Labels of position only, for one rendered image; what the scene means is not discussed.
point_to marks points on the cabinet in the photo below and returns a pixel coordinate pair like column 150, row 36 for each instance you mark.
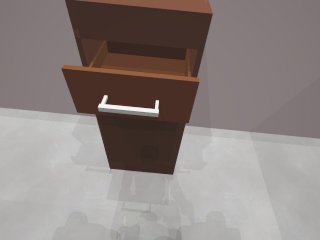
column 135, row 144

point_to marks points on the handle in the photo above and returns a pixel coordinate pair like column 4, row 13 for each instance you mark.
column 103, row 107

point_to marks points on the drawer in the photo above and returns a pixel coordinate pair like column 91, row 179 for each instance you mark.
column 135, row 75

